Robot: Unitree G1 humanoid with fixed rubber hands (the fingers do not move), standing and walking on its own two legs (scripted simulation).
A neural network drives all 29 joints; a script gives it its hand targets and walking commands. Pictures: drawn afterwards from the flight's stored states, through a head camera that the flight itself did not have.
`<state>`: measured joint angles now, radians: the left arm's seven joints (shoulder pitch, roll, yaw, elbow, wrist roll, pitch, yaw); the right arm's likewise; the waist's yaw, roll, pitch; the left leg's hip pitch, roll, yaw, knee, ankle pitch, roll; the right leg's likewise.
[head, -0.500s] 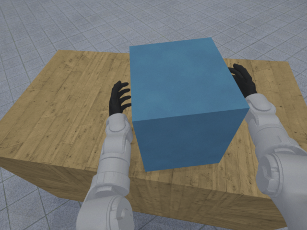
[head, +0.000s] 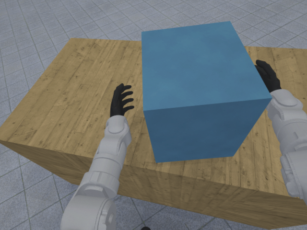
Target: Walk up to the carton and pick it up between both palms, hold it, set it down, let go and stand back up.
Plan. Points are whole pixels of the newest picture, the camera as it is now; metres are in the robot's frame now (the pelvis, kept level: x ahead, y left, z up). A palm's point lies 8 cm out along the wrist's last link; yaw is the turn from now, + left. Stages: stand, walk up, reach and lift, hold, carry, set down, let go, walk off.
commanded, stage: set down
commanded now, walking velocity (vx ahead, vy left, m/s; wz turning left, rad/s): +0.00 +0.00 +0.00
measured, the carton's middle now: (190, 97) +0.50 +0.02 +0.04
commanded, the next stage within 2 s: none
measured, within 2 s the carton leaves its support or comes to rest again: neither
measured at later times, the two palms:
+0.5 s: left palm (116, 131) +0.33 +0.19 +0.08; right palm (300, 117) +0.44 -0.23 +0.08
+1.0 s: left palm (110, 152) +0.28 +0.19 +0.06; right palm out of the picture +0.37 -0.27 +0.06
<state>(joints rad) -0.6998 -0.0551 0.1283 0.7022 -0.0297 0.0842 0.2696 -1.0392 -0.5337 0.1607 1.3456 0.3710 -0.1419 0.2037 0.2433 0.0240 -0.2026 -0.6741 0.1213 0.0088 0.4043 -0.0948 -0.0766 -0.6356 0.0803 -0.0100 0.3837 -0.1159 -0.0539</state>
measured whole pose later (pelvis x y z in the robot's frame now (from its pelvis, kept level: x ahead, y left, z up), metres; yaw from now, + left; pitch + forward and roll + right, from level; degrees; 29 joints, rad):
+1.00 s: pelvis +0.01 +0.00 +0.01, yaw +2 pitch +8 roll +0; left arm -0.03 -0.13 0.03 0.04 0.05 0.18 0.28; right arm -0.36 -0.62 0.08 0.89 0.48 -0.27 0.35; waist 0.09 0.01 -0.09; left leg -0.39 0.09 0.00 0.40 -0.15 -0.07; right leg -0.36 0.06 -0.02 0.42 -0.19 -0.05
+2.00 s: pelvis +0.03 +0.00 +0.01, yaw +0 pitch +1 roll +1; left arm 0.39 -0.13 -0.07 -0.12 0.07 0.10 0.32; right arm 0.12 -0.64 0.11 0.68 0.52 -0.37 0.39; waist 0.05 -0.04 -0.05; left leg -0.25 0.09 0.03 0.44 -0.21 -0.06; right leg -0.24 0.06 0.01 0.49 -0.27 -0.06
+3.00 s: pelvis +0.03 +0.02 +0.01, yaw +0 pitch +1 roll +0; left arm 0.37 0.01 -0.01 0.13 0.04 0.08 0.21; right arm 0.19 -0.49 0.03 0.66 0.33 -0.28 0.31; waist 0.02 -0.03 -0.01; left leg -0.18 0.06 0.04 0.34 -0.17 -0.04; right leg -0.16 0.03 0.03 0.36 -0.21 -0.03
